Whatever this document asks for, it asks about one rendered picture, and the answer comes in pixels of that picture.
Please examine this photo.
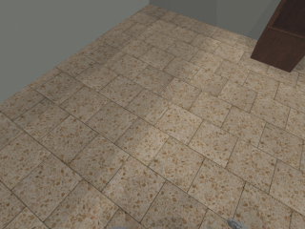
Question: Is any robot right hand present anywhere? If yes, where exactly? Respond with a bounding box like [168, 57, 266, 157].
[227, 219, 250, 229]

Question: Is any cupboard door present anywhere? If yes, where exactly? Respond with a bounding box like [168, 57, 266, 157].
[272, 0, 305, 36]

